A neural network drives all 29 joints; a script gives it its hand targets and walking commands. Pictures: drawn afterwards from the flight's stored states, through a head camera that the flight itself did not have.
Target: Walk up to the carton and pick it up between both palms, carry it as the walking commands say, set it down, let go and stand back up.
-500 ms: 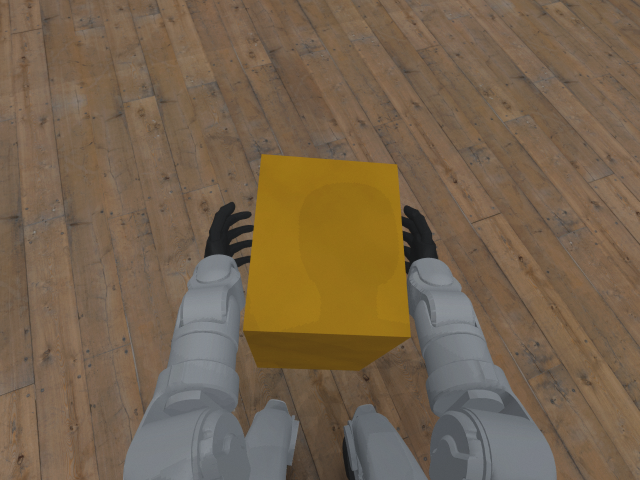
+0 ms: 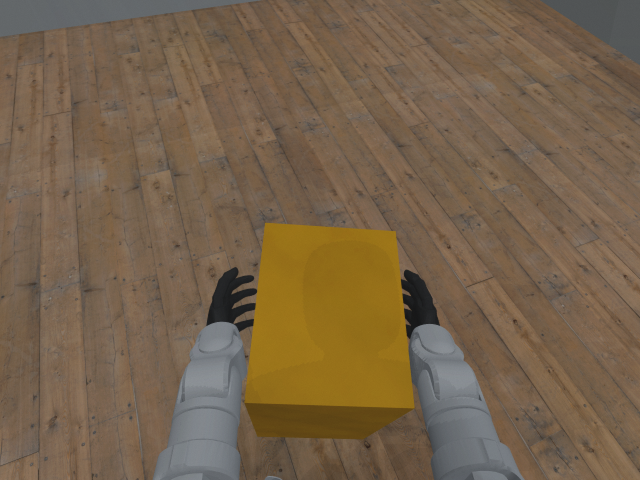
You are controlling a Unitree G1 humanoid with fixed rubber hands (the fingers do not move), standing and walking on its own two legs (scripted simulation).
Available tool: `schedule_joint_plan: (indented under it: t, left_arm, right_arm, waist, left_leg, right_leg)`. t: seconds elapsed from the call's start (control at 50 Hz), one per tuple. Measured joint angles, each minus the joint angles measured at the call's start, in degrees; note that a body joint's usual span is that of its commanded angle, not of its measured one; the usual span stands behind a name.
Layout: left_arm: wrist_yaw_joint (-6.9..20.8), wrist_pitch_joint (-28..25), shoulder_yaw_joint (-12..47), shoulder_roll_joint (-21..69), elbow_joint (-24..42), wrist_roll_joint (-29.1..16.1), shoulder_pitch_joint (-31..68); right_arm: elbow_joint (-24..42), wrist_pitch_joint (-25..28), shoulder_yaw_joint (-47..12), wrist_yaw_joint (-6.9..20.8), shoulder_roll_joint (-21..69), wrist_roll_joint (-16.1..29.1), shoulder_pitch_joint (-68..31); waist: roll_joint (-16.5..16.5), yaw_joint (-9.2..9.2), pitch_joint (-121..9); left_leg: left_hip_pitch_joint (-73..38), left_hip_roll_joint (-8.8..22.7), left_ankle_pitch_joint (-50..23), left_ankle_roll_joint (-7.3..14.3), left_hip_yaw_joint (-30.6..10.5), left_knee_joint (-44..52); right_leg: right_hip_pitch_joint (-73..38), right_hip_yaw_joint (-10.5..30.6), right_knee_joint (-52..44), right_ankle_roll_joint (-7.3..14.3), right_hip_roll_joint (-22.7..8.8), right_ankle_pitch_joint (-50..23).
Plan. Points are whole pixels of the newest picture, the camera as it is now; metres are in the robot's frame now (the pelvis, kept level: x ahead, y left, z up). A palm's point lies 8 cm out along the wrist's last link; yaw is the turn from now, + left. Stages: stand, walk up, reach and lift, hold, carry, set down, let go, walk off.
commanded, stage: reach and lift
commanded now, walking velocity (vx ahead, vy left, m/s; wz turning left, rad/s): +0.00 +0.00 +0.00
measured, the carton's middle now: (319, 343) +0.32 +0.02 -0.09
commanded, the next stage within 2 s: hold in 1.72 s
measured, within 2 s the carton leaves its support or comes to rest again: neither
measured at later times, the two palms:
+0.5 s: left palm (212, 323) +0.30 +0.14 +0.04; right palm (441, 325) +0.30 -0.12 +0.04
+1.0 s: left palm (213, 307) +0.30 +0.14 +0.08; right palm (457, 317) +0.30 -0.13 +0.07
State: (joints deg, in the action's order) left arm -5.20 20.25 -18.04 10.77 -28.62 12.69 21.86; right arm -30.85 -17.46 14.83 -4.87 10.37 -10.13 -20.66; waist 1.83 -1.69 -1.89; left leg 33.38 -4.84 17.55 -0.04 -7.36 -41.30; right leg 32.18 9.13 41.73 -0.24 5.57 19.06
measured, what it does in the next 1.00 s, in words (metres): stands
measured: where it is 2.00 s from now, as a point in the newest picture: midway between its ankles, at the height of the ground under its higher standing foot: outside the picture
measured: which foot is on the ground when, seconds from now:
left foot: down 0.00-1.00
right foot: down 0.00-1.00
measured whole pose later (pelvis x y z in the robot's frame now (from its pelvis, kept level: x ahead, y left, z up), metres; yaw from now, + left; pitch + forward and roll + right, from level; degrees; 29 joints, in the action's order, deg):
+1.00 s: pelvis -0.02 +0.00 +0.02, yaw +0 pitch -7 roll +0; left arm -5.1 40.2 -18.3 10.6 -26.1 15.4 26.6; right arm -25.4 -38.8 15.9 -3.4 10.6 -13.7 -23.8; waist 1.0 -0.7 1.7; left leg 8.5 -3.8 12.3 0.0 -7.6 -28.5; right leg 7.4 8.6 29.0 0.2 4.2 13.8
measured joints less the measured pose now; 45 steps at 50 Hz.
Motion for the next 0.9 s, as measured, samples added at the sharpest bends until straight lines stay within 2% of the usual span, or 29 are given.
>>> schedule_joint_plan:
  t: [0.36,0.7,0.9]
  left_arm:
    - [0.2,8.7,0.4,-0.1,0.7,2.1,-0.1]
    - [0.0,17.3,-0.4,-0.1,1.6,2.8,4.2]
    - [0.1,19.7,-1.0,-0.3,1.1,3.3,5.8]
  right_arm:
    - [1.1,-8.9,-1.1,0.3,-0.2,-1.9,0.6]
    - [3.8,-18.0,1.6,0.9,0.4,-2.7,-2.7]
    - [3.9,-20.8,2.0,1.4,0.1,-3.6,-4.3]
  waist:
    - [-0.4,0.28,3.1]
    - [-0.2,0.70,3.2]
    - [-0.6,0.81,3.6]
  left_leg:
    - [-16.7,0.4,-3.4,0.1,-1.0,9.0]
    - [-23.7,0.6,-4.9,0.0,-0.7,11.5]
    - [-24.8,0.9,-5.2,0.0,-0.4,12.3]
  right_leg:
    - [-16.9,-0.4,-9.2,0.4,-0.9,-3.3]
    - [-23.5,-0.5,-11.1,0.4,-1.3,-4.6]
    - [-24.6,-0.6,-12.0,0.4,-1.3,-5.1]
